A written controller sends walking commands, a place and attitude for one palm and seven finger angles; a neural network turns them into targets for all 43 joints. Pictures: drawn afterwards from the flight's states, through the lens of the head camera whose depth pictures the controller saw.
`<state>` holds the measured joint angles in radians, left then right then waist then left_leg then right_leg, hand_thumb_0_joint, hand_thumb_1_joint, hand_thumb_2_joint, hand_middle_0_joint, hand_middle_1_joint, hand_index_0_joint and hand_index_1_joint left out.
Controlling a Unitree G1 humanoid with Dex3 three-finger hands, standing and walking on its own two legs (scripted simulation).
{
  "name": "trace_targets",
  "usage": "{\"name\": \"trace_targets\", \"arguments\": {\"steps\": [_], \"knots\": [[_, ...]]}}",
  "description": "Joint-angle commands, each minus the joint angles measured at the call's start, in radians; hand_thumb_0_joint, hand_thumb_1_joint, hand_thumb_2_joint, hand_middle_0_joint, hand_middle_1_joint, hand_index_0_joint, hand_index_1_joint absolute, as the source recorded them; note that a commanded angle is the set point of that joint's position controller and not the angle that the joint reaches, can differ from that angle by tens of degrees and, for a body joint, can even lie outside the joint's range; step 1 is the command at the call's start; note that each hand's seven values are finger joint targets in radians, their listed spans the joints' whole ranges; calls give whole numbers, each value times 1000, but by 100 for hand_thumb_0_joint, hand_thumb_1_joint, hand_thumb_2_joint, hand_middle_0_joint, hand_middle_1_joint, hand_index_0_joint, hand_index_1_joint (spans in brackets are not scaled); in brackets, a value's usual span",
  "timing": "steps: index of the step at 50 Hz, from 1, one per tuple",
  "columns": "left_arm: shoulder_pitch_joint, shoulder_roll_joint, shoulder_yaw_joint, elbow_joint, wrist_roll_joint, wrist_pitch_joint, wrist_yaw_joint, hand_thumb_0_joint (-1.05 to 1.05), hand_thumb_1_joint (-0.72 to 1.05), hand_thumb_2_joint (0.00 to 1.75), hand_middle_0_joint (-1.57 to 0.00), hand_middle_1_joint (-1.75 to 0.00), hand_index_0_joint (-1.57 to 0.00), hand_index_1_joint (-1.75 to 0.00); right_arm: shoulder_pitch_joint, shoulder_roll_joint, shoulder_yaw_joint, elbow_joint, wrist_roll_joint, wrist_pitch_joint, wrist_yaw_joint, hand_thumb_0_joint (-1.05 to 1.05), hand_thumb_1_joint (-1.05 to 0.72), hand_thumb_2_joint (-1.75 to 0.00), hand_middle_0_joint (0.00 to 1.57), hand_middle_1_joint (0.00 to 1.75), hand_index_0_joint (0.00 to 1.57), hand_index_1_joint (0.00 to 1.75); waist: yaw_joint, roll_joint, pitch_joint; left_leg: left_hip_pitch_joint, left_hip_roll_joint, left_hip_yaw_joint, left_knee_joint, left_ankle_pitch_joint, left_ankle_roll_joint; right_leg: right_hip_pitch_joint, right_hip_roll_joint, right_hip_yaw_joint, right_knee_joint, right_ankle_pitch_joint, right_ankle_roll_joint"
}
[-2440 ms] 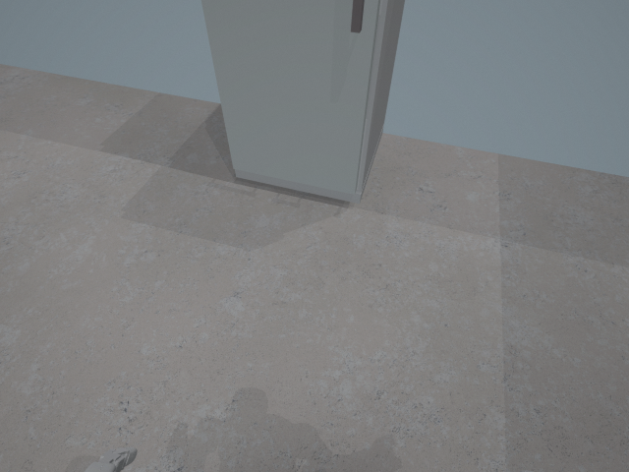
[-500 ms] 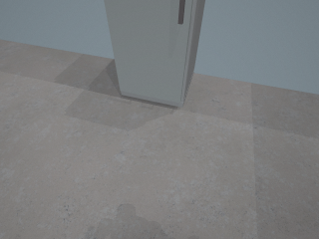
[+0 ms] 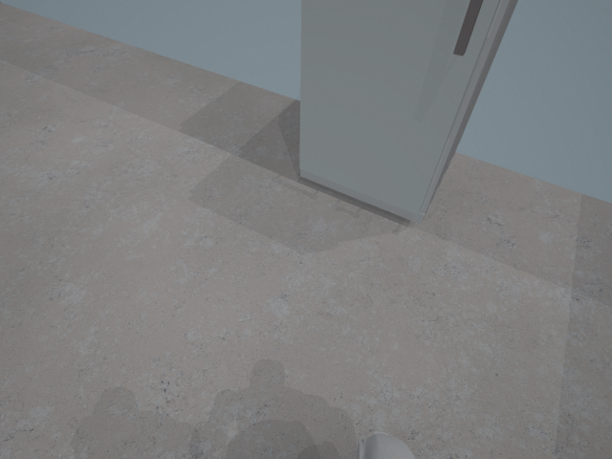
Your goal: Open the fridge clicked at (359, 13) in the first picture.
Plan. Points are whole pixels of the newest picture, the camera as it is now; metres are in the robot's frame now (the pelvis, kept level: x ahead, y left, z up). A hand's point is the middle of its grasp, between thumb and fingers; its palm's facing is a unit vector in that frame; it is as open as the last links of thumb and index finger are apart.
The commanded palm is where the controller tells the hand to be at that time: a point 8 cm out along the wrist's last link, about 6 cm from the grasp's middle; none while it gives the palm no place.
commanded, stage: walk to a spot facing it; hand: right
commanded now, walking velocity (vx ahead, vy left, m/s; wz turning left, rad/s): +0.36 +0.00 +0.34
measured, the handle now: out of the picture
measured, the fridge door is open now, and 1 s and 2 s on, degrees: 0 0 0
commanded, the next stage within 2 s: turn to face it in 1.14 s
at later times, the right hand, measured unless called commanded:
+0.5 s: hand (473, 366) +0.31 -0.29 -0.18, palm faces -0.16 +0.97 -0.19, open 7.4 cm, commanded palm none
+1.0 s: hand (348, 247) +0.58 -0.08 -0.19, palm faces -0.51 +0.85 -0.13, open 7.4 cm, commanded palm none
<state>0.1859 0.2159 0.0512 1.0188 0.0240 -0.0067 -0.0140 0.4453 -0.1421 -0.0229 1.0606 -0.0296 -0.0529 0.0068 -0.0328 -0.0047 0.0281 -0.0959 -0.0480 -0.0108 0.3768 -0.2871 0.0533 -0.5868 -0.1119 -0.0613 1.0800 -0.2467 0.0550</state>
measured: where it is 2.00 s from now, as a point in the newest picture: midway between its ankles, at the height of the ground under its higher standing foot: (276, 338)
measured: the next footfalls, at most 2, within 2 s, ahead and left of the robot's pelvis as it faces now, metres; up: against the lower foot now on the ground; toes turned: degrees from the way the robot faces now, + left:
right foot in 0.24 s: +0.26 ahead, -0.15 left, +0.00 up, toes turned -2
left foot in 0.96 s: +0.44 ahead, +0.09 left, +0.00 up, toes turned +38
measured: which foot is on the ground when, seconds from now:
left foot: down 0.00-0.24, up 0.26-0.94, down 0.96-1.00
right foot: up 0.00-0.22, down 0.24-0.96, up 0.98-1.00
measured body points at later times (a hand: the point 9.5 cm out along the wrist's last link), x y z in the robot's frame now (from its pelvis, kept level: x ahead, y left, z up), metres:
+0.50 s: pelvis +0.20 -0.10 +0.00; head +0.21 -0.13 +0.45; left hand +0.17 +0.15 -0.13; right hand +0.32 -0.34 -0.16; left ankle +0.19 +0.06 -0.63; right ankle +0.22 -0.15 -0.74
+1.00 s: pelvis +0.39 +0.00 -0.03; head +0.44 +0.01 +0.41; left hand +0.19 +0.11 -0.17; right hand +0.60 -0.13 -0.18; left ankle +0.41 +0.07 -0.74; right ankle +0.27 -0.17 -0.66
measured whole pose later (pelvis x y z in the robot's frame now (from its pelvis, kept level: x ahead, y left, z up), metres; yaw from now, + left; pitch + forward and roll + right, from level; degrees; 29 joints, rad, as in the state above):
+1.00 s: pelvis +0.39 +0.00 -0.03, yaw +30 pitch +1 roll +1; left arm 0.50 0.09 0.03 1.10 0.01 -0.01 0.01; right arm 0.11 -0.16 -0.06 0.93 -0.02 -0.04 0.03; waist 0.03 0.02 0.10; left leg -0.41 -0.04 0.18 0.69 -0.28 0.13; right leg -0.16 -0.18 -0.28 1.13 -0.50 0.05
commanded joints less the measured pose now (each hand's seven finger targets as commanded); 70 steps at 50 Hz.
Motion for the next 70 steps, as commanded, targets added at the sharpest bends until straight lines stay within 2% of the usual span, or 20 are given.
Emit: {"name": "trace_targets", "arguments": {"steps": [1,7,10,11,12,13,16,20,29,39,44,46,47,48,50,53,55,66,69,70], "knots": [[-100,46,15,-116,-4,-29,-8,0,90,90,-20,-30,-20,-30,67,-177,-44,-28,4,-29,-24,0,-90,-90,20,30,20,30,4,107,55,48,251,-217,-157,330,122,-134,-16,3,-74,75,9],[-184,22,7,-162,-11,-50,-14,0,90,90,-20,-30,-20,-30,53,-188,-51,-20,-2,-19,-34,0,-90,-90,20,30,20,30,-14,152,72,33,245,-201,-96,477,96,51,26,-35,-372,46,-24],[117,90,27,-72,-4,-67,13,0,90,90,-20,-30,-20,-30,-7,-202,-65,-36,7,-19,-32,0,-90,-90,20,30,20,30,115,104,-71,-81,174,-146,225,587,48,501,67,-37,-559,108,-55],[266,191,51,-33,7,-71,26,0,90,90,-20,-30,-20,-30,21,-159,-65,-47,19,-17,-23,0,-90,-90,20,30,20,30,162,-78,-193,-235,91,-82,471,322,14,749,-102,136,-582,91,-91],[344,282,68,-18,12,-72,29,0,90,90,-20,-30,-20,-30,77,-103,-56,-63,27,-14,-9,0,-90,-90,20,30,20,30,144,-351,-280,-459,-26,14,822,-281,-27,881,-395,522,-717,76,-185],[312,271,57,-30,-3,-59,31,0,90,90,-20,-30,-20,-30,5,-123,-52,-89,19,-12,-12,0,-90,-90,20,30,20,30,140,-264,-210,-493,30,-61,942,-281,-12,749,-423,589,-802,-28,-222],[109,87,14,-68,0,-75,31,0,90,90,-20,-30,-20,-30,-99,-113,-66,-88,-1,10,11,0,-90,-90,20,30,20,30,54,-110,43,-510,137,-39,984,-47,-26,386,-307,312,-889,-147,-150],[110,37,7,-42,-8,-96,39,0,90,90,-20,-30,-20,-30,-42,-65,-67,-72,-7,61,21,0,-90,-90,20,30,20,30,-12,-118,33,-464,144,-12,933,90,-53,310,-216,25,-894,38,-80],[263,44,8,0,-13,-102,49,0,90,90,-20,-30,-20,-30,-235,-79,-76,-149,-10,87,32,0,-90,-90,20,30,20,30,30,-64,67,-717,160,13,822,224,-87,547,-219,-89,-896,258,-50],[424,40,-2,67,7,-78,53,0,90,90,-20,-30,-20,-30,-470,-46,-47,-220,-3,68,41,0,-90,-90,20,30,20,30,109,-100,133,-686,122,166,465,93,-38,740,-250,-220,-834,566,-126],[373,101,22,36,2,-68,47,0,90,90,-20,-30,-20,-30,-304,-78,-60,-181,-5,41,30,0,-90,-90,20,30,20,30,19,-167,-16,-395,-6,262,295,-11,41,777,-249,-329,-517,1128,-109],[292,126,27,-8,-15,-66,32,0,90,90,-20,-30,-20,-30,-59,-166,-88,-108,-7,16,24,0,-90,-90,20,30,20,30,-107,-146,-166,57,22,206,148,134,87,529,-235,-337,-130,918,-63],[291,63,19,-52,-31,-65,23,0,90,90,-20,-30,-20,-30,35,-270,-108,-92,-3,5,13,0,-90,-90,20,30,20,30,-129,63,-280,394,281,-203,135,331,208,163,-95,-287,176,100,-13],[231,22,14,-96,-31,-68,31,0,90,90,-20,-30,-20,-30,57,-336,-120,-81,23,9,-5,0,-90,-90,20,30,20,30,-106,136,-315,465,471,-579,57,607,315,-81,28,-150,468,-366,17],[161,21,23,-114,-16,-60,29,0,90,90,-20,-30,-20,-30,-57,-273,-107,-116,30,13,-17,0,-90,-90,20,30,20,30,-57,34,-123,225,412,-379,-23,488,247,-114,-64,22,421,-153,-4],[153,5,24,-92,1,-32,30,0,90,90,-20,-30,-20,-30,-168,-187,-78,-123,17,-14,-21,0,-90,-90,20,30,20,30,43,-42,18,-137,315,-218,-84,465,167,17,-90,40,249,-83,6],[182,-8,21,-87,2,-19,27,0,90,90,-20,-30,-20,-30,-168,-181,-76,-123,7,-25,-16,0,-90,-90,20,30,20,30,75,17,14,-193,262,-125,-71,543,140,44,-79,19,157,-68,20],[-123,10,-14,-168,-5,-35,3,0,90,90,-20,-30,-20,-30,-54,-183,-58,-96,7,-17,-31,0,-90,-90,20,30,20,30,-9,164,-68,73,197,-108,49,821,82,85,44,-54,-366,56,0],[30,38,-11,-94,-4,-48,12,0,90,90,-20,-30,-20,-30,-71,-186,-47,-75,17,-15,-45,0,-90,-90,20,30,20,30,60,124,-143,99,190,-46,231,856,16,350,92,-52,-618,250,-29],[135,97,-1,-62,2,-52,18,0,90,90,-20,-30,-20,-30,-62,-173,-42,-77,26,-11,-48,0,-90,-90,20,30,20,30,97,31,-214,-23,149,-7,383,649,-29,575,5,27,-606,597,-65]]}}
